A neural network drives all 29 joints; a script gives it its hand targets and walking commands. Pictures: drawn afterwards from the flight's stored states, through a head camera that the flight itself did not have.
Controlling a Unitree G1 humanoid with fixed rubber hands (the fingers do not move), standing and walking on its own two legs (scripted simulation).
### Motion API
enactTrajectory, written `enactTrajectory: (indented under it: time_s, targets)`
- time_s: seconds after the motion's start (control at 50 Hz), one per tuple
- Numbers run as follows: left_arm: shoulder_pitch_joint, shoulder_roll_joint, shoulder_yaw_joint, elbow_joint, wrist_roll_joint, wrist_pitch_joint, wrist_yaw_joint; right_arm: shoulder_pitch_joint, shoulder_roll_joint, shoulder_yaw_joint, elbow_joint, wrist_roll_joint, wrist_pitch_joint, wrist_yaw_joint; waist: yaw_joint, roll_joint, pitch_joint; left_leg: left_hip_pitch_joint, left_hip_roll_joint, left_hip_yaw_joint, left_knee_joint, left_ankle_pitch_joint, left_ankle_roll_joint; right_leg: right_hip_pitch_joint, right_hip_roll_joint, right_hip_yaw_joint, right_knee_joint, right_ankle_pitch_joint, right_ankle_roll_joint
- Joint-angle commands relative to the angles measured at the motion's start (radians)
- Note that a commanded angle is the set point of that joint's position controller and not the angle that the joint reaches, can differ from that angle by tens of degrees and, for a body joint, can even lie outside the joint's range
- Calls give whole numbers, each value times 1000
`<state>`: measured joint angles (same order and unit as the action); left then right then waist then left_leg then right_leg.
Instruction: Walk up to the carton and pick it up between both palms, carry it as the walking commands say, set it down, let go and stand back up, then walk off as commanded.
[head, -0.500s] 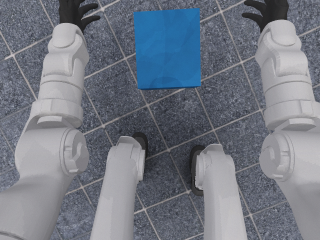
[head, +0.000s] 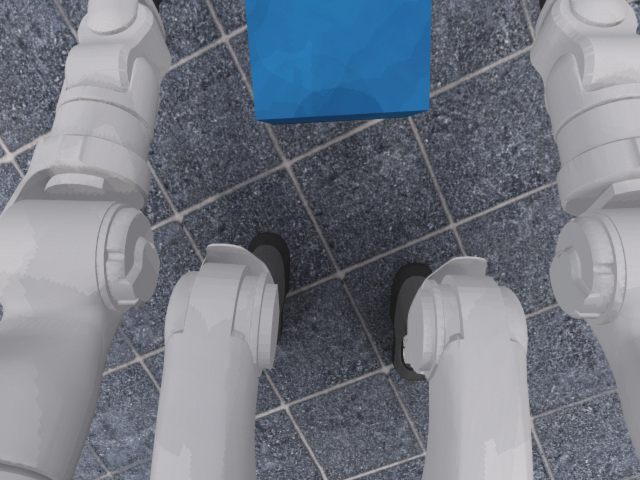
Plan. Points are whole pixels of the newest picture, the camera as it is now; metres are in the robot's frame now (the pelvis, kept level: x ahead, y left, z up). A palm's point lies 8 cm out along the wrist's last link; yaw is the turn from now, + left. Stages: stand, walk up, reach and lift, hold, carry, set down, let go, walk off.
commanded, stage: reach and lift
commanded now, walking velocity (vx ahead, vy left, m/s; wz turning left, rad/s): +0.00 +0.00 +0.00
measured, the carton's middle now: (337, 22) +0.57 +0.04 -0.33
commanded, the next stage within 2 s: none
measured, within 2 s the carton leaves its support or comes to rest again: leaves its support in 1.94 s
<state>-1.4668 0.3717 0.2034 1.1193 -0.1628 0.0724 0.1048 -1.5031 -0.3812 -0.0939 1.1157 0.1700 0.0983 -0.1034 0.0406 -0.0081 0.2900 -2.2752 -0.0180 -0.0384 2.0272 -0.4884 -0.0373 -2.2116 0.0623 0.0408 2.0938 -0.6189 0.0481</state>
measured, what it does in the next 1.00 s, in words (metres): stands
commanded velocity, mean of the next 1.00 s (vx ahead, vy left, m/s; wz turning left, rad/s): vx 0.00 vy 0.00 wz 0.00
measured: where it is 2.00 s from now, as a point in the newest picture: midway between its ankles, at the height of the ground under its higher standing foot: (337, 325)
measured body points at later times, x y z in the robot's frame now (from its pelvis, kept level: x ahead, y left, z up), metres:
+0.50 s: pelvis +0.00 +0.00 -0.05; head +0.39 +0.00 +0.17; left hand +0.55 +0.22 -0.25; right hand +0.57 -0.15 -0.25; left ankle +0.13 +0.13 -0.37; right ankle +0.09 -0.12 -0.37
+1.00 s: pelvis -0.01 +0.00 -0.05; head +0.38 +0.00 +0.17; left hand +0.55 +0.19 -0.25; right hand +0.57 -0.12 -0.25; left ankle +0.13 +0.13 -0.37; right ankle +0.09 -0.12 -0.37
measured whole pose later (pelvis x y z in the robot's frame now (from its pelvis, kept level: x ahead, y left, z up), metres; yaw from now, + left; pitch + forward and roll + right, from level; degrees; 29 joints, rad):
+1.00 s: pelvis -0.01 +0.00 -0.05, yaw -1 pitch +33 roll +1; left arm -1.63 0.36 0.17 1.29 -0.18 0.02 0.08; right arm -1.65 -0.34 -0.01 1.23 0.17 0.06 -0.08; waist 0.05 0.00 0.52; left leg -2.27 0.04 -0.01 2.20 -0.51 -0.01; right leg -2.22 0.04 0.03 2.27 -0.62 0.03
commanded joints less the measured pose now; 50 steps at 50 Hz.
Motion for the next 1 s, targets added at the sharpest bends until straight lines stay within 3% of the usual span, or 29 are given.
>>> enactTrajectory:
  time_s: [0.0, 0.08, 0.18, 0.26, 0.42, 0.76, 0.98]
  targets:
    - [-259, 125, -12, -73, -19, -32, -2, -278, -113, 8, -77, 15, -31, 0, 12, -13, -1208, 768, 6, 79, -51, 355, -4, 451, -25, -81, -147, 321, -4]
    - [-276, 130, -24, -46, -31, -46, -6, -299, -113, 25, -50, 27, -44, 3, 19, -15, -1167, 718, 11, 73, -12, 358, -6, 445, -33, -69, -104, 328, -4]
    - [-306, 166, -2, 6, -42, -69, -12, -342, -99, 57, -30, 20, -54, 4, 32, -70, -1069, 611, 16, 61, 30, 349, -2, 441, -39, -49, -54, 345, 2]
    - [-308, 181, 6, 63, -27, -80, -17, -360, -97, 73, -23, 38, -60, 12, 65, -56, -988, 587, 20, 55, 60, 358, 4, 406, -31, -36, -25, 346, 4]
    - [-323, 174, -29, 67, -60, -81, -30, -350, -109, 76, -13, 32, -58, 13, 30, -34, -983, 608, 20, 52, 85, 374, 6, 435, -29, -40, -1, 374, -2]
    - [-392, 141, -42, 88, -48, -68, -31, -407, -82, 93, 18, 42, -46, 22, 49, -34, -917, 623, 17, 51, 70, 297, 3, 406, -23, -45, -13, 280, -4]
    - [-403, 61, -30, 75, -3, -69, -32, -411, -15, 69, 14, -15, -52, 19, 43, -41, -908, 632, -5, 57, 63, 305, 0, 433, -3, -50, -20, 300, -3]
